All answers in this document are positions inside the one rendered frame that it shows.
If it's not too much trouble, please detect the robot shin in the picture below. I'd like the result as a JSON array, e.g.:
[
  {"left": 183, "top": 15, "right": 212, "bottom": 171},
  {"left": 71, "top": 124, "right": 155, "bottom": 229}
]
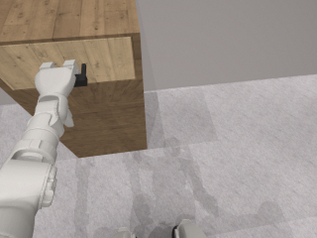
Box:
[
  {"left": 118, "top": 227, "right": 131, "bottom": 233},
  {"left": 178, "top": 219, "right": 191, "bottom": 227}
]

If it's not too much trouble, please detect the left robot shin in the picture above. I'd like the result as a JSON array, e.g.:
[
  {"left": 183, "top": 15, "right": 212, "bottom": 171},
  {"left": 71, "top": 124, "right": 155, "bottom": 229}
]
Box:
[{"left": 118, "top": 227, "right": 131, "bottom": 233}]

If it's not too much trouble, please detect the left robot hand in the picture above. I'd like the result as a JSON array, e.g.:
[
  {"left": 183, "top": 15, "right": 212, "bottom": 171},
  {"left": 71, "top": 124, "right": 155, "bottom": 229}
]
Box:
[{"left": 35, "top": 59, "right": 80, "bottom": 128}]

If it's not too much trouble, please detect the handle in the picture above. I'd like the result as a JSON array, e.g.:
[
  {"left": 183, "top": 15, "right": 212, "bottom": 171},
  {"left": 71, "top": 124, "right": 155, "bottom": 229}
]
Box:
[{"left": 73, "top": 63, "right": 88, "bottom": 87}]

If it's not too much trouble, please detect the left robot upper arm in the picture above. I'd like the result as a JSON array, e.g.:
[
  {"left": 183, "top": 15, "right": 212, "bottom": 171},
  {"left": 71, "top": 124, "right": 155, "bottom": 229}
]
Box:
[{"left": 0, "top": 159, "right": 57, "bottom": 238}]

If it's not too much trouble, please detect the drawer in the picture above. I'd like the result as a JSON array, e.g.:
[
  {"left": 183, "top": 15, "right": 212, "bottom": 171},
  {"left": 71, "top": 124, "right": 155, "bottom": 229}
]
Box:
[{"left": 0, "top": 37, "right": 136, "bottom": 90}]

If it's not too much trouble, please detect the robot left forearm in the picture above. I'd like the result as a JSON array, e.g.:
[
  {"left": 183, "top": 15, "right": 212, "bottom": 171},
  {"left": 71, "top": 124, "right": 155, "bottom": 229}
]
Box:
[{"left": 0, "top": 92, "right": 68, "bottom": 177}]

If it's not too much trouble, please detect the cabinet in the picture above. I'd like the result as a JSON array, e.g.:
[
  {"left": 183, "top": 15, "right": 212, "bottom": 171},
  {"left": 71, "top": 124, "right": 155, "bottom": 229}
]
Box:
[{"left": 0, "top": 0, "right": 148, "bottom": 159}]

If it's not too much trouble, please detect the right robot shin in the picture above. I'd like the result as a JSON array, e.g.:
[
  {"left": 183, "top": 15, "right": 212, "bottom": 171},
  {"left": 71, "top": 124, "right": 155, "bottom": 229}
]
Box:
[{"left": 178, "top": 219, "right": 191, "bottom": 227}]

